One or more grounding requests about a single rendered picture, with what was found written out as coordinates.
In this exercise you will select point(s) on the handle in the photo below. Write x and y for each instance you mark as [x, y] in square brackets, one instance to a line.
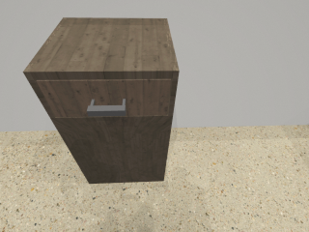
[106, 110]

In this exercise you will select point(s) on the drawer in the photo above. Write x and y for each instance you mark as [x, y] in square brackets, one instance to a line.
[71, 97]

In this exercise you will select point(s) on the cabinet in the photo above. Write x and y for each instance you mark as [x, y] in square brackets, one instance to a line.
[111, 149]

